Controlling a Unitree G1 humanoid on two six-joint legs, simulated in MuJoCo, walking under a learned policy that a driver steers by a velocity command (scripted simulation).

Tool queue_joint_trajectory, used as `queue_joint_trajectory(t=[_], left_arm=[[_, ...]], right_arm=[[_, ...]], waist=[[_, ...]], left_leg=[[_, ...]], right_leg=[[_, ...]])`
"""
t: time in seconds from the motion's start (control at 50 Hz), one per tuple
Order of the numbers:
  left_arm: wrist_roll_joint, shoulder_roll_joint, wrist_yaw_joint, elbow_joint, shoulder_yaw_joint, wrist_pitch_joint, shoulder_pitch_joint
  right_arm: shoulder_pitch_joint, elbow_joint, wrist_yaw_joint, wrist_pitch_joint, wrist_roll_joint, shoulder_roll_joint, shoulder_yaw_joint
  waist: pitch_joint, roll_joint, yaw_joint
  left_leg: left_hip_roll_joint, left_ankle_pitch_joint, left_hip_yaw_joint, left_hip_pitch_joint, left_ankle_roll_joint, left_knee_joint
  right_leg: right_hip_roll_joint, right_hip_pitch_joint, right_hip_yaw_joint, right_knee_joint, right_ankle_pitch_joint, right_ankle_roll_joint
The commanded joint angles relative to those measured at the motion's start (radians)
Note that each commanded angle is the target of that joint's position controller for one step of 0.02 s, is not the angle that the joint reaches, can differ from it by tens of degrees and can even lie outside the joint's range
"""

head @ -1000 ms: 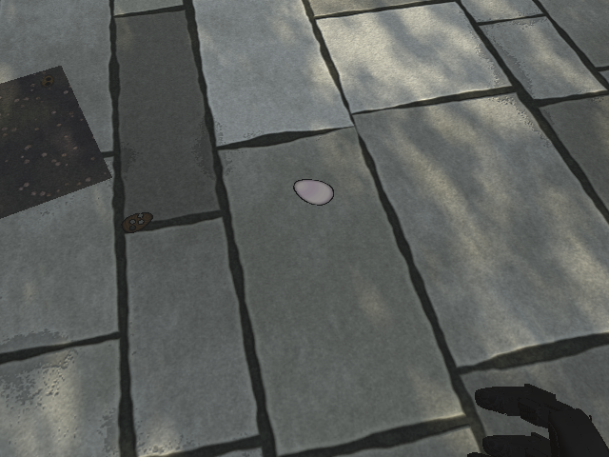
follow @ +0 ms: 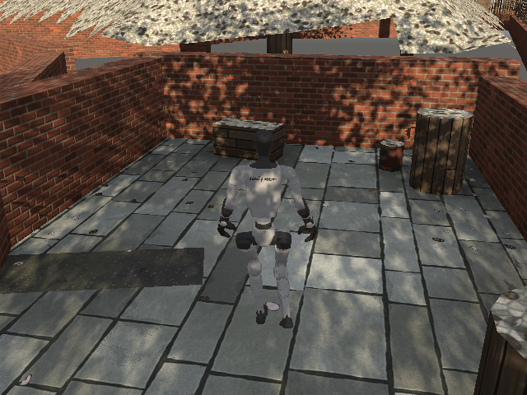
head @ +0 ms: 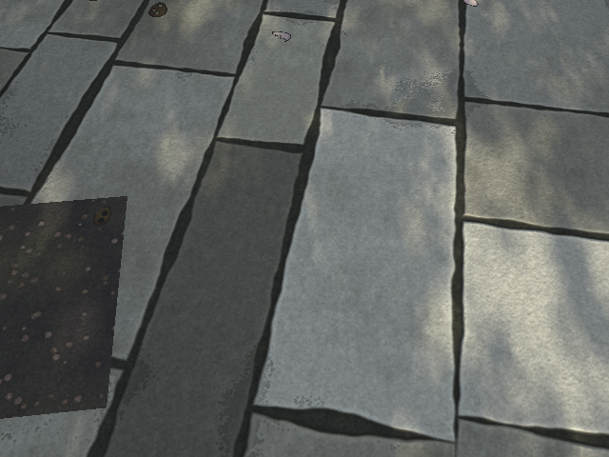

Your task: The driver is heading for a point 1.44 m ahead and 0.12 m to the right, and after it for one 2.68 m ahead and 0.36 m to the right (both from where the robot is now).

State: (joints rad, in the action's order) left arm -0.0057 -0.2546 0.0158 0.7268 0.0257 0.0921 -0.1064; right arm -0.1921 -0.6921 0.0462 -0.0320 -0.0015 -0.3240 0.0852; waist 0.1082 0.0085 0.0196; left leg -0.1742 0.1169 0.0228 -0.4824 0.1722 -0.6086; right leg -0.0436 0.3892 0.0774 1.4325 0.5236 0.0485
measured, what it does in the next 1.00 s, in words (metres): walks ahead: right foot, then left foot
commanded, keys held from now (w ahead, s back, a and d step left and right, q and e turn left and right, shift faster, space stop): q+shift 0.14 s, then shift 0.22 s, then e+shift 0.64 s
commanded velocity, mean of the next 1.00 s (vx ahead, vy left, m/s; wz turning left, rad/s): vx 0.05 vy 0.00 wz -0.06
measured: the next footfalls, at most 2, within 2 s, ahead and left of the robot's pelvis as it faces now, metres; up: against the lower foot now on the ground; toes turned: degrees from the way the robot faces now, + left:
right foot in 0.38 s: +0.27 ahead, -0.17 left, +0.00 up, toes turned +23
left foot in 0.78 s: +0.16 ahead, +0.04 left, +0.00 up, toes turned -5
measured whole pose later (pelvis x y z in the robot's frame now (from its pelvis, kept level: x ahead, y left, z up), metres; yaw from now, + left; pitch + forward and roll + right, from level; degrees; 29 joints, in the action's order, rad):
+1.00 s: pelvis +0.14 -0.07 +0.03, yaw -9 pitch +2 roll +0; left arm -0.03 -0.37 0.01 0.64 0.12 -0.07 -0.23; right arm -0.16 -0.66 -0.05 0.00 -0.02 -0.25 0.06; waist 0.02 -0.06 -0.01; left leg 0.00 0.27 0.06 -0.17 0.03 -0.40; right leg 0.01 0.61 0.07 1.15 0.32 0.12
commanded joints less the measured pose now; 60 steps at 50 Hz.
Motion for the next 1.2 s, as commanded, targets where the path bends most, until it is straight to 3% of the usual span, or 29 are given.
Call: queue_joint_trajectory(t=[0.02,0.06,0.1,0.14,0.18,0.28,0.34,0.36,0.38,0.4,0.42,0.44,0.46,0.5,0.52,0.6,0.7,0.74,0.76,0.78,0.8,0.82,0.84,0.86,0.9,1.0,1.08,1.14,1.2], left_arm=[[0.016,-0.198,0.016,-0.090,0.055,-0.017,-0.080],[0.024,-0.164,0.020,-0.108,0.054,-0.034,-0.042],[0.025,-0.105,0.021,-0.124,0.041,-0.037,0.006],[0.011,-0.090,0.021,-0.130,0.038,-0.045,0.039],[0.006,-0.098,0.019,-0.118,0.042,-0.052,0.050],[0.013,-0.110,0.010,-0.140,0.044,-0.044,0.128],[0.012,-0.124,-0.007,-0.130,0.054,-0.027,0.090],[0.013,-0.119,-0.013,-0.117,0.057,-0.021,0.055],[0.030,-0.132,-0.016,-0.118,0.056,-0.019,0.045],[0.054,-0.170,-0.016,-0.141,0.055,-0.025,0.079],[0.073,-0.105,-0.020,-0.111,0.035,-0.026,0.034],[0.051,-0.085,-0.026,-0.109,0.029,-0.027,0.036],[0.025,-0.103,-0.026,-0.104,0.038,-0.037,0.019],[-0.011,-0.242,-0.016,-0.115,0.086,-0.062,-0.018],[-0.011,-0.264,-0.009,-0.120,0.095,-0.073,-0.032],[-0.016,-0.204,0.007,-0.133,0.098,-0.103,-0.048],[-0.022,-0.213,0.020,-0.142,0.119,-0.129,-0.065],[-0.037,-0.214,0.024,-0.153,0.123,-0.134,-0.043],[-0.046,-0.200,0.027,-0.158,0.118,-0.135,-0.038],[-0.040,-0.155,0.027,-0.153,0.106,-0.139,-0.083],[-0.042,-0.132,0.020,-0.186,0.103,-0.128,-0.086],[-0.023,-0.222,0.014,-0.178,0.129,-0.114,-0.092],[-0.022,-0.263,0.011,-0.151,0.143,-0.118,-0.119],[-0.018,-0.242,0.013,-0.123,0.140,-0.130,-0.151],[-0.015,-0.195,0.009,-0.119,0.124,-0.146,-0.171],[-0.026,-0.146,-0.015,-0.217,0.085,-0.138,-0.014],[-0.019,-0.124,-0.038,-0.247,0.071,-0.138,0.007],[-0.014,-0.123,-0.041,-0.250,0.071,-0.146,0.005],[-0.016,-0.133,-0.044,-0.236,0.084,-0.156,-0.046]], right_arm=[[0.042,0.147,-0.016,-0.016,0.024,-0.139,0.037],[0.028,0.146,-0.039,0.000,0.020,-0.131,0.041],[0.000,0.143,-0.068,0.022,0.022,-0.152,0.051],[-0.001,0.154,-0.092,0.054,0.029,-0.163,0.056],[0.013,0.170,-0.104,0.073,0.027,-0.138,0.048],[-0.013,0.179,-0.098,0.080,0.001,-0.089,0.024],[0.015,0.191,-0.088,0.078,0.006,-0.081,0.013],[0.028,0.191,-0.084,0.077,0.012,-0.073,0.009],[-0.019,0.178,-0.078,0.071,0.001,-0.024,-0.008],[-0.133,0.155,-0.076,0.063,-0.019,0.013,-0.021],[-0.122,0.153,-0.075,0.055,-0.022,-0.040,-0.007],[-0.080,0.146,-0.079,0.052,-0.024,-0.083,0.005],[-0.017,0.144,-0.081,0.052,-0.021,-0.093,0.012],[0.032,0.145,-0.082,0.059,-0.010,-0.103,0.028],[0.039,0.141,-0.080,0.058,-0.001,-0.083,0.026],[0.060,0.121,-0.093,0.048,0.012,-0.007,0.011],[0.050,0.089,-0.074,0.012,0.029,-0.025,0.018],[-0.009,0.058,-0.065,0.002,0.031,-0.043,0.027],[-0.050,0.036,-0.065,0.001,0.029,-0.064,0.036],[-0.056,0.036,-0.070,0.006,0.016,-0.112,0.047],[-0.012,0.051,-0.065,0.013,-0.032,-0.189,0.058],[0.056,0.078,-0.064,0.005,-0.066,-0.145,0.048],[0.125,0.099,-0.073,0.002,-0.053,-0.088,0.031],[0.157,0.109,-0.082,0.002,-0.034,-0.053,0.019],[0.148,0.107,-0.096,0.009,-0.012,-0.040,0.006],[0.010,0.081,-0.108,0.037,-0.025,-0.094,0.018],[0.023,0.077,-0.091,0.044,-0.016,-0.145,0.038],[0.030,0.063,-0.068,0.036,0.008,-0.164,0.047],[0.047,0.046,-0.051,0.019,0.051,-0.160,0.046]], waist=[[-0.233,-0.108,-0.075],[-0.211,-0.079,-0.071],[-0.250,-0.057,-0.055],[-0.306,-0.006,-0.044],[-0.317,0.048,-0.029],[-0.259,0.141,0.028],[-0.233,0.156,0.008],[-0.216,0.145,-0.018],[-0.229,0.065,-0.004],[-0.239,-0.160,0.071],[-0.217,-0.264,0.060],[-0.196,-0.220,0.040],[-0.190,-0.172,0.008],[-0.164,-0.129,-0.023],[-0.160,-0.114,-0.025],[-0.194,-0.180,-0.035],[-0.242,-0.238,-0.038],[-0.243,-0.233,-0.004],[-0.246,-0.215,0.014],[-0.267,-0.104,-0.009],[-0.217,0.233,-0.044],[-0.161,0.201,-0.049],[-0.141,0.128,-0.078],[-0.135,0.092,-0.085],[-0.112,0.108,-0.069],[-0.109,0.128,0.034],[-0.130,0.132,0.036],[-0.144,0.139,0.022],[-0.173,0.145,-0.029]], left_leg=[[0.347,-0.333,-0.618,0.330,0.206,0.296],[0.269,-0.486,-0.499,0.230,0.162,0.265],[0.217,-0.572,-0.452,0.228,0.120,0.221],[0.196,-0.511,-0.459,0.262,0.073,0.193],[0.191,-0.405,-0.444,0.272,0.030,0.174],[0.228,-0.275,-0.517,0.292,0.026,0.141],[0.230,-0.255,-0.556,0.284,0.010,0.099],[0.205,-0.182,-0.549,0.246,-0.014,0.083],[0.161,0.012,-0.493,0.206,-0.065,0.021],[0.031,0.421,-0.350,0.139,-0.140,-0.147],[0.042,0.542,-0.284,0.105,-0.207,-0.198],[0.111,0.493,-0.241,0.097,-0.244,-0.234],[0.117,0.443,-0.207,0.072,-0.261,-0.234],[0.098,0.435,-0.162,-0.024,-0.279,-0.348],[0.090,0.431,-0.153,-0.032,-0.276,-0.373],[0.067,0.362,-0.128,0.003,-0.264,-0.234],[0.054,0.281,-0.152,0.139,-0.230,0.020],[0.066,0.176,-0.148,0.254,-0.202,0.197],[0.113,0.081,-0.145,0.373,-0.181,0.302],[0.273,0.079,-0.261,0.519,-0.124,0.325],[0.496,-0.037,-0.518,0.484,0.019,0.348],[0.579,-0.116,-0.538,0.383,0.075,0.356],[0.521,-0.142,-0.413,0.347,0.043,0.334],[0.445,-0.130,-0.311,0.341,0.001,0.315],[0.405,-0.232,-0.197,0.348,-0.007,0.291],[0.434,-0.352,-0.101,0.496,0.049,0.286],[0.475,-0.375,-0.018,0.487,0.047,0.277],[0.476,-0.416,0.021,0.423,0.034,0.240],[0.475,-0.411,0.040,0.421,-0.020,0.121]], right_leg=[[0.038,0.258,0.101,-0.067,-0.052,0.014],[0.042,0.196,0.083,-0.223,-0.063,0.035],[0.006,0.180,0.061,-0.380,-0.146,0.052],[-0.021,0.166,0.068,-0.489,-0.241,0.064],[-0.015,0.157,0.065,-0.552,-0.313,0.065],[0.014,0.131,0.063,-0.667,-0.307,0.038],[0.021,0.008,0.044,-0.851,-0.330,-0.010],[0.028,-0.092,0.029,-0.988,-0.455,-0.032],[0.124,-0.199,0.111,-1.046,-0.633,-0.069],[0.295,-0.269,0.295,-1.043,-0.935,-0.171],[0.384,-0.196,0.470,-1.101,-0.904,-0.320],[0.355,-0.184,0.495,-1.108,-0.770,-0.330],[0.296,-0.205,0.453,-1.097,-0.662,-0.295],[0.257,-0.239,0.469,-1.090,-0.521,-0.265],[0.234,-0.232,0.456,-1.096,-0.481,-0.249],[0.143,-0.251,0.414,-1.099,-0.438,-0.205],[0.137,-0.257,0.505,-1.109,-0.393,-0.210],[0.115,-0.204,0.524,-1.104,-0.338,-0.187],[0.079,-0.122,0.497,-1.080,-0.257,-0.150],[0.006,0.026,0.412,-0.943,-0.047,-0.102],[-0.141,0.232,0.171,-0.696,0.071,-0.054],[-0.045,0.279,0.159,-0.480,0.055,-0.014],[-0.021,0.256,0.126,-0.375,-0.016,-0.003],[-0.020,0.251,0.107,-0.313,-0.081,0.009],[0.006,0.301,0.062,-0.165,-0.151,0.038],[0.104,0.390,-0.048,-0.323,-0.214,0.095],[0.136,0.285,-0.096,-0.482,-0.210,0.073],[0.094,0.129,-0.144,-0.625,-0.170,0.031],[0.046,-0.035,-0.156,-0.889,-0.259,-0.040]])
